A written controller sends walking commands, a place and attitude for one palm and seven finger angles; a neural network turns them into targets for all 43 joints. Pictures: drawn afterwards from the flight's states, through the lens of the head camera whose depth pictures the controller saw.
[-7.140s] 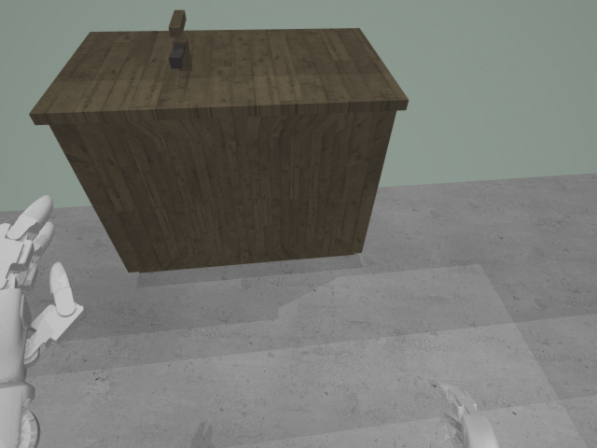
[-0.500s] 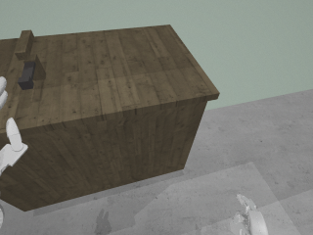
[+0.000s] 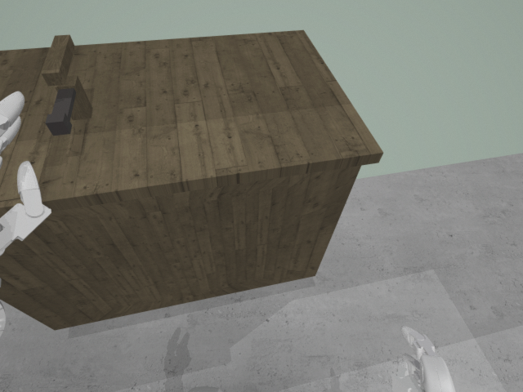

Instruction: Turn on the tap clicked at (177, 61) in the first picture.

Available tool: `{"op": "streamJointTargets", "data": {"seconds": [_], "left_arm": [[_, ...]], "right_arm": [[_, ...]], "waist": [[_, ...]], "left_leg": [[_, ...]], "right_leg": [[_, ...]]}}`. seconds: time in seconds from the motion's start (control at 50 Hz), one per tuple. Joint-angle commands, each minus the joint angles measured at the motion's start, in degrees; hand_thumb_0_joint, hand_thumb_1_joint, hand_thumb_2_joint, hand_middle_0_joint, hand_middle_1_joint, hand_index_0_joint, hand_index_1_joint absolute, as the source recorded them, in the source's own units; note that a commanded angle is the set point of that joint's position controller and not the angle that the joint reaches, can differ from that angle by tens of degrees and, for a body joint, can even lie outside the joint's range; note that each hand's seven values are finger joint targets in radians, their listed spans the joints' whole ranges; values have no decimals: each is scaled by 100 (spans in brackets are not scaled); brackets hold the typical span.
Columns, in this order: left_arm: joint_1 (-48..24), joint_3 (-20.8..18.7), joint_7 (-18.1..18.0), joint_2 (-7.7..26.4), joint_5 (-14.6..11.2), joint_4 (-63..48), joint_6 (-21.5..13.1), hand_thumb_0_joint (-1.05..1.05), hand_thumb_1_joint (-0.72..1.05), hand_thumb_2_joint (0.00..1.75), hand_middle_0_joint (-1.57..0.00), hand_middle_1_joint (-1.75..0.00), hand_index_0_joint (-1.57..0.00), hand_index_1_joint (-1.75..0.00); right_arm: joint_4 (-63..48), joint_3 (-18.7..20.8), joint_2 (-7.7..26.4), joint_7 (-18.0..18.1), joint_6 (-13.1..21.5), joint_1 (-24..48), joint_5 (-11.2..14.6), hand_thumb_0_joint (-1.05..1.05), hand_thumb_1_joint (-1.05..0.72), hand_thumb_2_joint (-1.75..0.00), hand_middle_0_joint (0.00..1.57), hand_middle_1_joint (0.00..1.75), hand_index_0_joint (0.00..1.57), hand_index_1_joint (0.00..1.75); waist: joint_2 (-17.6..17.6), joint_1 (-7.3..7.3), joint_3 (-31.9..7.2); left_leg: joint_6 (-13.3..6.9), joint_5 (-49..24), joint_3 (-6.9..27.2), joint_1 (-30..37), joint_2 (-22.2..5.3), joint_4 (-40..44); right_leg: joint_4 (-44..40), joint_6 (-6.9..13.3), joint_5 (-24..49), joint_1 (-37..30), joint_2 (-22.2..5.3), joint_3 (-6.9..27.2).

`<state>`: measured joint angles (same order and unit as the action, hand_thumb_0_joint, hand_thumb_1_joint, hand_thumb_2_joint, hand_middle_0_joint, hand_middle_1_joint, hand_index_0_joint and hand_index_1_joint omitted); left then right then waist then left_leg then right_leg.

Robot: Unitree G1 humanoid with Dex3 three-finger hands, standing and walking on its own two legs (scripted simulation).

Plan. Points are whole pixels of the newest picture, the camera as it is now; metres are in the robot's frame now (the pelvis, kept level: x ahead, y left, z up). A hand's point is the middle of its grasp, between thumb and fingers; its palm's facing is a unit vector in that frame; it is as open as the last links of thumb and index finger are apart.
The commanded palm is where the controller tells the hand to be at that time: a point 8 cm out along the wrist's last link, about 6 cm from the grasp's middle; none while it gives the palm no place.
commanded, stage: come to a stop and stand still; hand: left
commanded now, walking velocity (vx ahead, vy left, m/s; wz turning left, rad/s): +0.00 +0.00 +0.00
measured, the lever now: (59, 124) +0.48 +0.42 +0.10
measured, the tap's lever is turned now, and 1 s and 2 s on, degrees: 0 0 0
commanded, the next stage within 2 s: look again from close up in 1.56 s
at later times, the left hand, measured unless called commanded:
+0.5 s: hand out of the picture +0.18 +0.31 +0.18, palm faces +0.44 -0.84 -0.31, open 7.4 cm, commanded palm +0.13 +0.33 +0.19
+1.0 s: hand out of the picture +0.21 +0.31 +0.17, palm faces +0.45 -0.82 -0.35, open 7.4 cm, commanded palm +0.15 +0.34 +0.19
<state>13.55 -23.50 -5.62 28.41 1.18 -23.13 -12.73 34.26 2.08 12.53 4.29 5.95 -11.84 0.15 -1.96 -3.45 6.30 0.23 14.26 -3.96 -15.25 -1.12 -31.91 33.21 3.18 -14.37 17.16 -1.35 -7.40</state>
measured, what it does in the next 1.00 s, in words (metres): shifts its weight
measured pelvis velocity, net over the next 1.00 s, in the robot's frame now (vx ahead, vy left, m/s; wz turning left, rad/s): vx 0.00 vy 0.05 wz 0.03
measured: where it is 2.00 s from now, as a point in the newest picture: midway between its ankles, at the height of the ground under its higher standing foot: outside the picture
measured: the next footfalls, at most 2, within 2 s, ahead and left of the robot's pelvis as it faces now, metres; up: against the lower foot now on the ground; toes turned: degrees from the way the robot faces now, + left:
none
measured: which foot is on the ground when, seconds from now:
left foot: down 0.00-1.00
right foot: down 0.00-1.00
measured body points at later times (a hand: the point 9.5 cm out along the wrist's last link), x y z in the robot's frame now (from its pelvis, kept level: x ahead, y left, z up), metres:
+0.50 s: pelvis -0.04 +0.05 +0.01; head -0.05 +0.07 +0.46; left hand +0.16 +0.35 +0.20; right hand +0.13 -0.15 -0.06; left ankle +0.03 +0.12 -0.73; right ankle +0.04 -0.08 -0.73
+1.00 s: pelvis +0.00 +0.05 +0.01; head -0.01 +0.06 +0.46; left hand +0.18 +0.35 +0.19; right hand +0.18 -0.16 -0.06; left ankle +0.03 +0.12 -0.73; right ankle +0.04 -0.07 -0.73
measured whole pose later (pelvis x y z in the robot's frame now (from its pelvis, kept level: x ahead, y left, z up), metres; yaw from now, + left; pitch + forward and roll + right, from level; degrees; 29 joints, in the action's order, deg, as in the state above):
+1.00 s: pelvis +0.00 +0.05 +0.01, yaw +2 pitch -2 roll -1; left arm 20.8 -19.0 -6.2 18.8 -0.1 -20.5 -12.5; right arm 32.9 -2.4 10.9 1.8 7.0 -13.9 -0.5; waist -0.8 -2.3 0.7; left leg -3.9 10.3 -4.0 -10.6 2.8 -22.8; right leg 22.0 -0.5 -8.6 11.3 1.1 2.7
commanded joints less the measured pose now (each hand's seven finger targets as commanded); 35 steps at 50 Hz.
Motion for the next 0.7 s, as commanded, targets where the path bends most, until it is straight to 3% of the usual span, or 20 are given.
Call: {"op": "streamJointTargets", "data": {"seconds": [0.0, 0.02, 0.04, 0.08, 0.12, 0.14, 0.16, 0.2, 0.24, 0.3, 0.34, 0.38, 0.42, 0.5, 0.54, 0.6, 0.64, 0.68], "left_arm": [[102, -247, 18, 145, -387, -277, -436, 0, 90, 90, -20, -30, -20, -30], [466, 14, 30, -72, -388, -733, -433, 0, 90, 90, -20, -30, -20, -30], [856, 218, 51, -326, -423, -873, -390, 0, 90, 90, -20, -30, -20, -30], [1183, -30, -30, 19, -368, -1119, -298, 0, 90, 90, -20, -30, -20, -30], [952, -363, -98, 336, -351, -1174, -254, 0, 90, 90, -20, -30, -20, -30], [638, -755, -160, 758, -330, -1348, -261, 0, 90, 90, -20, -30, -20, -30], [436, -616, -142, 512, -324, -1297, -288, 0, 90, 90, -20, -30, -20, -30], [-15, -579, -159, 467, -277, -1309, -335, 0, 90, 90, -20, -30, -20, -30], [-565, -603, -184, 592, -226, -1549, -383, 0, 90, 90, -20, -30, -20, -30], [-570, -284, -154, 242, -167, -1374, -391, 0, 90, 90, -20, -30, -20, -30], [-353, -158, -117, 85, -167, -1241, -370, 0, 90, 90, -20, -30, -20, -30], [-143, -55, -100, -43, -160, -1052, -342, 0, 90, 90, -20, -30, -20, -30], [-19, 30, -76, -131, -150, -866, -300, 0, 90, 90, -20, -30, -20, -30], [-130, 29, -76, -94, -120, -771, -279, 0, 90, 90, -20, -30, -20, -30], [-241, -136, -102, 100, -128, -901, -278, 0, 90, 90, -20, -30, -20, -30], [-181, -39, -103, -28, -140, -938, -282, 0, 90, 90, -20, -30, -20, -30], [-298, -105, -108, 101, -135, -1201, -300, 0, 90, 90, -20, -30, -20, -30], [-257, -20, -133, -7, -116, -1121, -302, 0, 90, 90, -20, -30, -20, -30]], "right_arm": [[-909, 113, 588, -347, 540, 201, 168, 0, -90, -90, 20, 30, 20, 30], [-1012, 116, 632, -457, 536, 273, 197, 0, -90, -90, 20, 30, 20, 30], [-1104, 113, 595, -534, 557, 319, 223, 0, -90, -90, 20, 30, 20, 30], [-1174, 84, 659, -550, 544, 318, 219, 0, -90, -90, 20, 30, 20, 30], [-1234, 10, 653, -448, 543, 297, 164, 0, -90, -90, 20, 30, 20, 30], [-1254, 9, 690, -368, 517, 327, 128, 0, -90, -90, 20, 30, 20, 30], [-1286, -48, 607, -307, 531, 360, 90, 0, -90, -90, 20, 30, 20, 30], [-1273, -89, 603, -224, 579, 378, 48, 0, -90, -90, 20, 30, 20, 30], [-1251, -106, 615, -197, 640, 412, 6, 0, -90, -90, 20, 30, 20, 30], [-1189, -135, 560, -248, 757, 394, 18, 0, -90, -90, 20, 30, 20, 30], [-1190, -174, 524, -280, 802, 435, 5, 0, -90, -90, 20, 30, 20, 30], [-1132, -196, 510, -299, 779, 400, 3, 0, -90, -90, 20, 30, 20, 30], [-1084, -180, 538, -314, 744, 364, -4, 0, -90, -90, 20, 30, 20, 30], [-1062, -174, 536, -302, 652, 345, -20, 0, -90, -90, 20, 30, 20, 30], [-1085, -177, 523, -271, 611, 403, -44, 0, -90, -90, 20, 30, 20, 30], [-1107, -174, 524, -261, 572, 375, -55, 0, -90, -90, 20, 30, 20, 30], [-1135, -172, 540, -246, 574, 457, -81, 0, -90, -90, 20, 30, 20, 30], [-1116, -180, 530, -233, 563, 415, -74, 0, -90, -90, 20, 30, 20, 30]], "waist": [[1503, 131, -1681], [1482, 96, -1548], [1111, 64, -1448], [309, 51, -1267], [-351, 110, -934], [-249, 134, -774], [-188, 179, -720], [377, 205, -621], [977, 212, -701], [1278, 155, -977], [1126, 126, -853], [664, 121, -746], [420, 137, -566], [538, 159, -604], [667, 158, -709], [506, 162, -866], [815, 179, -847], [763, 167, -886]], "left_leg": [[-180, -1469, 337, 678, -430, 711], [-270, -1238, 479, 302, -579, 828], [-297, -1068, 591, 37, -646, 933], [-268, -131, 502, -411, -633, 1042], [-194, 964, 437, -517, -441, 1114], [-162, 1086, 411, -403, -357, 1159], [-193, 1213, 421, -377, -351, 1183], [-230, 1485, 443, -347, -361, 1303], [-247, 1544, 543, -328, -424, 1507], [-329, 1809, 622, -460, -604, 1782], [-312, 1986, 705, -566, -609, 1919], [-291, 2110, 754, -730, -597, 1954], [-223, 2107, 679, -715, -476, 1888], [-144, 2054, 761, -448, -484, 2074], [-121, 1844, 742, -210, -492, 2120], [-118, 1620, 754, -71, -473, 2010], [-78, 1570, 738, 125, -434, 2065], [-94, 1627, 904, 12, -533, 2152]], "right_leg": [[-428, -171, 1452, -863, -496, 1029], [-377, -250, 961, -989, -408, 920], [-393, -261, 771, -1152, -325, 750], [-584, -269, 275, -1232, -271, 770], [-1124, -230, -799, -735, -289, 959], [-1325, -217, -1184, -451, -261, 1012], [-1399, -200, -1421, -321, -284, 1022], [-1406, -172, -1571, -177, -204, 1119], [-1183, -161, -1158, -387, -84, 1053], [-653, -202, -444, -987, 95, 798], [-648, -213, -389, -1003, 147, 783], [-801, -234, -477, -1022, 162, 838], [-1097, -220, -706, -788, 184, 975], [-1150, -229, -583, -657, 285, 985], [-1143, -240, -391, -633, 303, 980], [-1262, -234, -250, -731, 249, 1039], [-1318, -215, -277, -552, 277, 1112], [-1183, -231, -136, -714, 279, 1048]]}}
